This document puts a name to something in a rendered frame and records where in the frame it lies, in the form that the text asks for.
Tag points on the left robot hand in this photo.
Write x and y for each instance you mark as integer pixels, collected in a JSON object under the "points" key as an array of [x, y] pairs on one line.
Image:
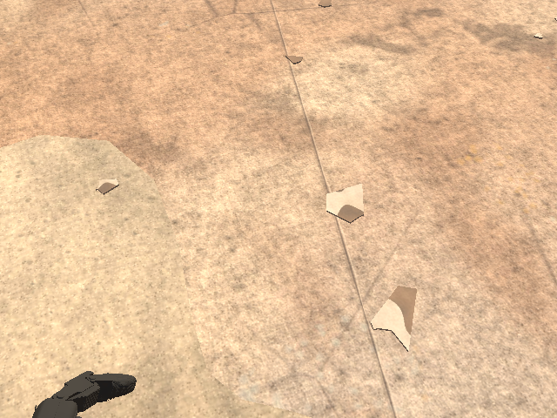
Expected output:
{"points": [[82, 392]]}

